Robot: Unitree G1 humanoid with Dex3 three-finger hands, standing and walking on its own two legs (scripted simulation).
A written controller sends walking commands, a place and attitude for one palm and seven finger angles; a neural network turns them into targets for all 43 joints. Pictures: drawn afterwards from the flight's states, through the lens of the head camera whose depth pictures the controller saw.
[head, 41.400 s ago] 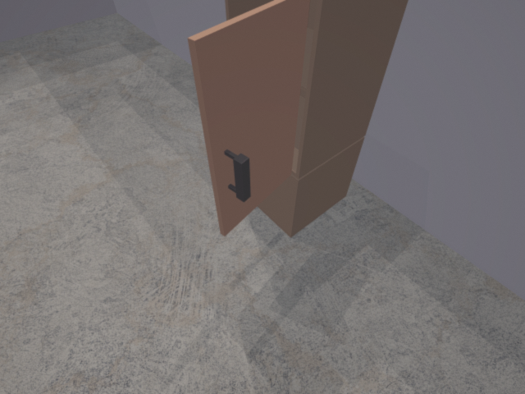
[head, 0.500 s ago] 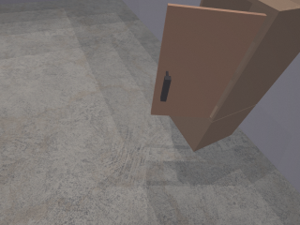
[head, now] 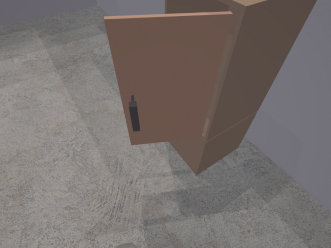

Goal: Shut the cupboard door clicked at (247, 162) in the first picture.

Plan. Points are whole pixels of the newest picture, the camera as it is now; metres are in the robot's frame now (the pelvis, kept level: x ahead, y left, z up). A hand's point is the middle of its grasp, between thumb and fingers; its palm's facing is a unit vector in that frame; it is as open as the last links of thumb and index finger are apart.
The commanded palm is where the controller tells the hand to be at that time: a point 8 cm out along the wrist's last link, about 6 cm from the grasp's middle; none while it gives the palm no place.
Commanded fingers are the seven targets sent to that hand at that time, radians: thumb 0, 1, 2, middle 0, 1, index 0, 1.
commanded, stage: take the last steps up to it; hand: left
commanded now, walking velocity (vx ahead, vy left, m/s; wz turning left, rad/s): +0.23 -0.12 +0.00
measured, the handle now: (134, 113) +0.59 +0.13 -0.09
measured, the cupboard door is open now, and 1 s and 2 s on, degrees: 64 64 64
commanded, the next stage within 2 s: come to a stop and stand still in 0.22 s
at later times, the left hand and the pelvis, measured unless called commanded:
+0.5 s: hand (123, 238) +0.18 +0.12 -0.18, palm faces +0.03 -0.98 -0.18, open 7.4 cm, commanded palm none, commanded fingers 0.00 0.90 0.90 -0.20 -0.30 -0.20 -0.30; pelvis +0.15 -0.06 +0.00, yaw +0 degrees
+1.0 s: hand (104, 229) +0.21 +0.18 -0.18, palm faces +0.07 -0.96 -0.27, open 7.3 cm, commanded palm none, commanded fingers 0.00 0.90 0.90 -0.20 -0.30 -0.20 -0.30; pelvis +0.14 -0.02 -0.01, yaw +0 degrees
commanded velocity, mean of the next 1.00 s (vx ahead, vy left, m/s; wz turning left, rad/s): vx -0.05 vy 0.04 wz -0.01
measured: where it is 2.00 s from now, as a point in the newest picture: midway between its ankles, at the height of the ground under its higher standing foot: outside the picture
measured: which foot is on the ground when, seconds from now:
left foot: up 0.00-0.16, down 0.18-0.54, up 0.56-0.90, down 0.92-1.00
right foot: down 0.00-0.20, up 0.22-0.52, down 0.54-0.92, up 0.94-1.00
